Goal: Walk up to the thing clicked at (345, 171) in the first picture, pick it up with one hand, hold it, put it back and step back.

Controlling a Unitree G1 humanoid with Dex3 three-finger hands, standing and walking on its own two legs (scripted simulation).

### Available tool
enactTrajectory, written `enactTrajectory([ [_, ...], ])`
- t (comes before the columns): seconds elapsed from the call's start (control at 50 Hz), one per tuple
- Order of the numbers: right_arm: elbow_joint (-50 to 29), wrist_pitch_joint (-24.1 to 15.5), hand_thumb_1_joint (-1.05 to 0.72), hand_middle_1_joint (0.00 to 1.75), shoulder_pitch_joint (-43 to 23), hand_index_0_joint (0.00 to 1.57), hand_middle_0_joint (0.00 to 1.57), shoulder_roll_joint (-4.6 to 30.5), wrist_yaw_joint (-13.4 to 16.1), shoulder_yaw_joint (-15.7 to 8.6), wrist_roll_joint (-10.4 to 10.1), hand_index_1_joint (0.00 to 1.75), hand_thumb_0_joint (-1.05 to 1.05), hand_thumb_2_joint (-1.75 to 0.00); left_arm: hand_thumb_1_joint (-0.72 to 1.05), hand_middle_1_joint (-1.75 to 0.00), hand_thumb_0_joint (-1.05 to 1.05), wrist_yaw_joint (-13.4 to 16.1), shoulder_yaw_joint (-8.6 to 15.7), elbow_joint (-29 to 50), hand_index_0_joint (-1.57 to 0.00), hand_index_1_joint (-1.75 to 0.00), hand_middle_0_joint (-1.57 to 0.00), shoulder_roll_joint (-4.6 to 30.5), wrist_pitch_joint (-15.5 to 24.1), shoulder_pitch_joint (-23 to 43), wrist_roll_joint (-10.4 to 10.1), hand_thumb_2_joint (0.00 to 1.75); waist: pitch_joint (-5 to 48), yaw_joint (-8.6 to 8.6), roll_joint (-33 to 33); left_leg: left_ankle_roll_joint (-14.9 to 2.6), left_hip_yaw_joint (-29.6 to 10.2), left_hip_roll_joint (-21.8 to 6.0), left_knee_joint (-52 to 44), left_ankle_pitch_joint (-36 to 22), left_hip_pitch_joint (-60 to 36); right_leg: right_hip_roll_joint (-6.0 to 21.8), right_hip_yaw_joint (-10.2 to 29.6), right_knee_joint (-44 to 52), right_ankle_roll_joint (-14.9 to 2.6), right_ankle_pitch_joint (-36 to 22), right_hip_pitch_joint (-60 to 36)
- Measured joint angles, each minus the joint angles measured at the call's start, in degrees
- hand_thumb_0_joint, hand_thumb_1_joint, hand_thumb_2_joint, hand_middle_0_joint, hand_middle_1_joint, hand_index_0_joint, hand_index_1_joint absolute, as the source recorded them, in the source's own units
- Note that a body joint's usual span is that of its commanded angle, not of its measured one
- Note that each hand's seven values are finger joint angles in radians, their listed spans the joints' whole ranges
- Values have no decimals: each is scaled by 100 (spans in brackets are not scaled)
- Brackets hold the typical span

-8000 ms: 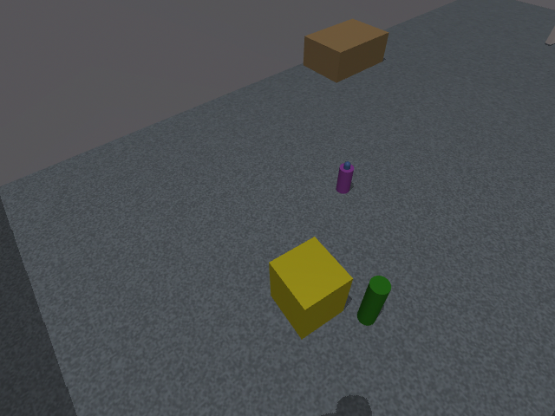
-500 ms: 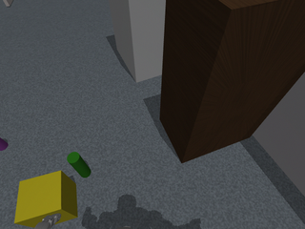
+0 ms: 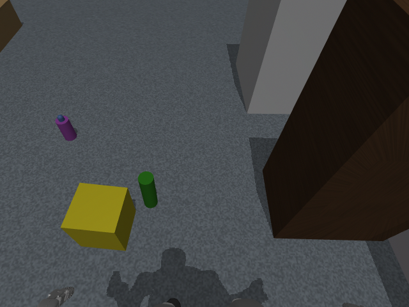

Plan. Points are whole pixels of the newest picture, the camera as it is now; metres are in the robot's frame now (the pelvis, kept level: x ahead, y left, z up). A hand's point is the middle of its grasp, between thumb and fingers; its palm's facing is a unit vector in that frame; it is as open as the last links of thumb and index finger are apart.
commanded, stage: walk up
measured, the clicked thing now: (65, 126) +1.12 +0.75 -0.68
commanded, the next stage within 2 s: none
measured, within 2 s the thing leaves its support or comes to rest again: neither
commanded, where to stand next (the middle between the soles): +0.06 -0.02 m, yaw +108 degrees
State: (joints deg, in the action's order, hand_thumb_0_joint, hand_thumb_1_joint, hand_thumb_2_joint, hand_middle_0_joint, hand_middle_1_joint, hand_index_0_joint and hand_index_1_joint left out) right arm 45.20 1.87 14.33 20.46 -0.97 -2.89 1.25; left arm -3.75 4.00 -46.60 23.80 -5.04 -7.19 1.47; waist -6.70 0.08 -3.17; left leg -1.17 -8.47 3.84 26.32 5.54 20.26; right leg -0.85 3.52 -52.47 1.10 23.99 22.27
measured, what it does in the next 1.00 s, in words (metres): steps to the right, turning left: right foot, then left foot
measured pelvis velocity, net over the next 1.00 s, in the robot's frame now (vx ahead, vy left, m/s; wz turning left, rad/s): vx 0.09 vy -0.11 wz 0.94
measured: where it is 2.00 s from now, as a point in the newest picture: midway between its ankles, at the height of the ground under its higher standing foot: outside the picture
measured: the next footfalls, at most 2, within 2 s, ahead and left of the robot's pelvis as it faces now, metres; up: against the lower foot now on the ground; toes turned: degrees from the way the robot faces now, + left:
right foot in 0.12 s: +0.02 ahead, -0.13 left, +0.00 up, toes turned +10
left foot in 0.52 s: +0.04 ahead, +0.06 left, +0.00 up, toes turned +33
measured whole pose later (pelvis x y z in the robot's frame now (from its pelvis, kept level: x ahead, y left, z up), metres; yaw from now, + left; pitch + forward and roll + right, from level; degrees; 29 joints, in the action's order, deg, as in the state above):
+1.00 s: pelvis +0.09 -0.11 -0.02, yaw +54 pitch -2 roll +0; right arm 35.6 4.8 14.0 24.6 -2.4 -5.5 2.5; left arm 0.9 2.8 -41.1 22.2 -0.4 -9.6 1.0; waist -8.7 0.4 4.0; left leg 0.8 -8.9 6.2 57.4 26.5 28.2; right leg 2.9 -5.5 -38.5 -1.1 16.7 20.2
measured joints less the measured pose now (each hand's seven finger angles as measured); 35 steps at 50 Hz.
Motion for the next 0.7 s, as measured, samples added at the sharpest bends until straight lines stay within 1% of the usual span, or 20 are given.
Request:
enactTrajectory([
  [0.06, -179, 38, -90, 30, -52, 20, 21, 55, -47, -28, 54, 30, 1, -90, 91, -30, 0, 65, 44, 14, -20, -30, -20, 66, 60, -101, -17, 90, 61, -35, 112, 87, -268, 62, 36, -51, 129, -169, -2, 777, -54, 386, -354],
  [0.1, -304, 73, -90, 30, -111, 20, 21, 114, -68, -44, 67, 30, 1, -90, 91, -30, 0, 108, 73, 35, -20, -30, -20, 74, 134, -166, -24, 90, 99, -72, 201, 184, -441, 102, 63, -92, 235, -293, -16, 1478, -150, 409, -661],
  [0.12, -357, 87, -90, 30, -143, 20, 21, 152, -69, -52, 52, 30, 1, -90, 91, -30, 0, 131, 87, 46, -20, -30, -20, 62, 180, -200, -20, 90, 116, -113, 248, 246, -515, 126, 104, -98, 295, -334, -43, 1960, -227, 108, -855],
  [0.14, -371, 105, -90, 30, -204, 20, 21, 199, -55, -71, 24, 30, 1, -90, 91, -30, 0, 161, 97, 44, -20, -30, -20, 10, 225, -228, -2, 90, 98, -161, 355, 260, -595, 117, 245, 104, 358, -378, -121, 2247, -306, -509, -954],
  [0.16, -353, 127, -91, 30, -255, 20, 21, 206, -26, -89, -5, 30, 1, -90, 91, -30, 0, 173, 89, 54, -20, -30, -20, -26, 249, -285, 32, 90, 98, -195, 413, 227, -597, 139, 527, 623, 458, -374, -213, 2324, -360, -722, -997],
  [0.18, -335, 136, -91, 30, -254, 20, 21, 181, 10, -101, -4, 30, 1, -90, 91, -30, 0, 165, 73, 67, -20, -30, -20, -39, 236, -346, 75, 90, 144, -225, 399, 255, -367, 148, 933, 1070, 627, -309, -305, 2356, -403, -728, -1023],
  [0.22, -308, 126, -91, 30, -142, 20, 20, 140, 24, -86, -14, 30, 1, -90, 91, -30, 0, 134, 56, 57, -20, -30, -20, -48, 189, -425, 129, 90, 258, -305, 276, 297, 177, 136, 1814, 1489, 916, -96, -480, 2495, -485, -691, -1140],
  [0.26, -288, 107, -91, 30, -38, 20, 20, 166, -41, -68, -30, 30, 1, -90, 90, -30, 0, 141, 49, 46, -20, -30, -20, -95, 216, -511, 132, 90, 316, -367, 229, 251, 417, 38, 2361, 1360, 981, 43, -647, 2706, -484, -725, -1321],
  [0.3, -291, 81, -91, 30, 33, 20, 20, 213, -98, -51, -40, 30, 0, -90, 90, -30, 0, 149, 30, 64, -20, -30, -20, -159, 271, -598, 114, 90, 326, -373, 270, 178, 504, -133, 2625, 1197, 922, 83, -843, 2813, -471, -722, -1461],
  [0.36, -253, 96, -91, 30, 134, 20, 20, 210, -151, -15, -74, 30, 0, -90, 90, -30, 0, 100, 5, 166, -20, -30, -20, -216, 285, -652, 113, 90, 291, -328, 299, 144, 704, -405, 2477, 1194, 671, 104, -1235, 2805, -508, -595, -1628],
  [0.42, -170, 163, -91, 30, 171, 20, 20, 144, -186, 24, -71, 30, 1, -90, 90, -30, 0, 47, -20, 373, -20, -30, -21, -221, 309, -677, 124, 90, 213, -356, 252, 118, 914, -562, 2004, 1267, 396, 110, -1634, 2654, -526, -387, -1703],
  [0.5, -192, 148, -91, 30, 127, 20, 20, 55, -189, 47, -65, 30, 1, -90, 90, -30, 0, 14, -36, 572, -20, -30, -21, -152, 310, -742, 122, 90, 54, -415, 98, 24, 1236, -535, 1287, 1211, 4, 183, -2088, 2219, -504, 4, -1684],
  [0.52, -243, 123, -91, 30, 126, 20, 20, 50, -178, 41, -60, 30, 1, -90, 90, -30, 0, 16, -38, 596, -20, -30, -21, -126, 291, -774, 109, 90, 31, -416, 49, -30, 1337, -477, 1063, 1199, -134, 240, -2179, 1998, -484, 160, -1633],
  [0.54, -276, 90, -91, 30, 80, 20, 20, 2, -149, 22, -49, 30, 1, -90, 90, -30, 0, 31, -30, 592, -20, -30, -21, -72, 267, -792, 87, 90, -38, -418, -112, -96, 1392, -338, 956, 1097, -225, 417, -2204, 1635, -437, 341, -1540],
  [0.56, -339, 70, -91, 30, 17, 20, 20, -49, -115, 8, -28, 30, 1, -90, 90, -30, 0, 57, -4, 557, -20, -30, -21, -37, 231, -809, 60, 90, -128, -422, -300, -145, 1449, -186, 953, 1104, -289, 631, -2065, 1086, -333, 409, -1355],
  [0.58, -450, 42, -91, 30, -9, 20, 20, -48, -76, -5, 6, 30, 1, -90, 90, -30, 0, 76, 16, 512, -20, -30, -21, -65, 178, -819, 46, 90, -172, -381, -334, -183, 1421, -130, 1043, 1160, -280, 631, -1763, 392, -135, 595, -1062],
  [0.6, -554, 2, -91, 30, -2, 20, 20, -20, -32, -26, 9, 30, 1, -90, 90, -30, 0, 80, 4, 465, -20, -30, -21, -119, 119, -800, 42, 90, -195, -303, -258, -226, 1305, -131, 1132, 1212, -256, 479, -1425, -314, 1, 821, -744],
  [0.62, -619, -31, -91, 30, 30, 20, 20, 7, 13, -47, -15, 30, 1, -90, 90, -30, 0, 72, -37, 429, -20, -30, -21, -159, 78, -762, 41, 90, -205, -213, -165, -263, 1143, -128, 1133, 1213, -270, 340, -1135, -872, 50, 957, -469],
  [0.64, -641, -41, -91, 30, 72, 20, 21, 21, 48, -52, -35, 30, 1, -90, 90, -30, 0, 53, -77, 422, -20, -30, -20, -180, 69, -726, 41, 90, -195, -142, -100, -272, 979, -111, 1037, 1162, -321, 277, -909, -1163, 43, 966, -254],
  [0.7, -662, 7, -91, 30, 197, 20, 21, 31, 70, -10, -65, 30, 0, -90, 90, -30, 1, -3, -128, 556, -20, -30, -21, -159, 163, -686, 0, 90, -108, -119, -78, -157, 663, -58, 564, 914, -529, 387, -368, -957, -16, 521, 203],
])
